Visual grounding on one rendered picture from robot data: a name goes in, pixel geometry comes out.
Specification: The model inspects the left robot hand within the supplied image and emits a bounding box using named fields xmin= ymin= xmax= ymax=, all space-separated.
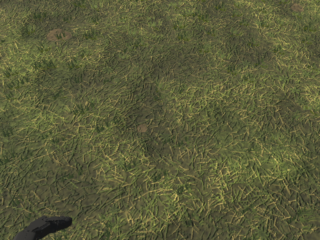
xmin=13 ymin=215 xmax=73 ymax=240

